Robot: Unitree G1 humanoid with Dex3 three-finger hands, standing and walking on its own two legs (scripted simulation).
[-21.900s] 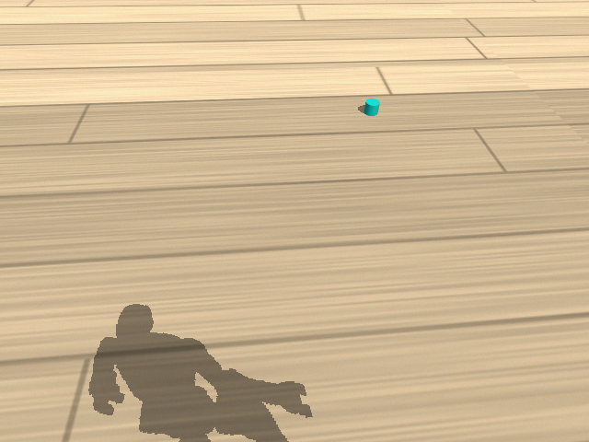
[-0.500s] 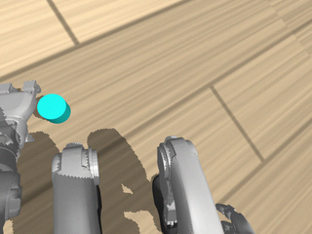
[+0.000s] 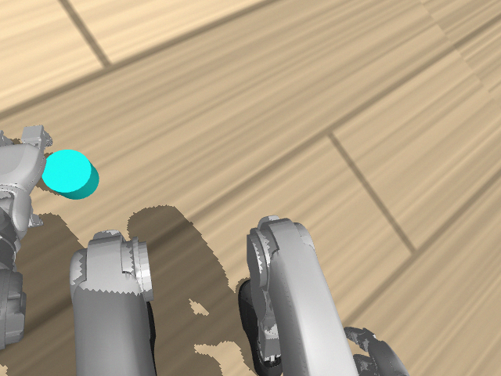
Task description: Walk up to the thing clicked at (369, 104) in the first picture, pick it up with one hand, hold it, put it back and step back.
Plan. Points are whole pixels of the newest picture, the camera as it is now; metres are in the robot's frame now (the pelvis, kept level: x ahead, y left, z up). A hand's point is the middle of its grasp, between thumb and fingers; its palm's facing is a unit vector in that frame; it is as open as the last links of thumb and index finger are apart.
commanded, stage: rise first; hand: left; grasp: from above
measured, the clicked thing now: (72, 175) +0.46 +0.28 -0.29
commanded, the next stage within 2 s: approach in 1.18 s
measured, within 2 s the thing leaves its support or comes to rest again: neither
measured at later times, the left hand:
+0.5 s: hand (28, 184) +0.42 +0.31 -0.19, palm faces -0.45 -0.10 -0.89, open 14.2 cm
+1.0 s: hand (27, 178) +0.43 +0.31 -0.19, palm faces -0.44 -0.09 -0.89, open 14.2 cm
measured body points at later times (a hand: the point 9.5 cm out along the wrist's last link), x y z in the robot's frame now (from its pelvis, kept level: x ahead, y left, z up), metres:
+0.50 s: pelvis +0.00 +0.00 -0.01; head +0.23 +0.08 +0.37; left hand +0.44 +0.31 -0.14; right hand +0.08 -0.26 -0.12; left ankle +0.08 +0.14 -0.29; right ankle +0.09 -0.12 -0.29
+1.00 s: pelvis +0.00 +0.00 -0.01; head +0.23 +0.08 +0.37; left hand +0.45 +0.31 -0.14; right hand +0.07 -0.26 -0.12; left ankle +0.08 +0.14 -0.29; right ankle +0.09 -0.12 -0.29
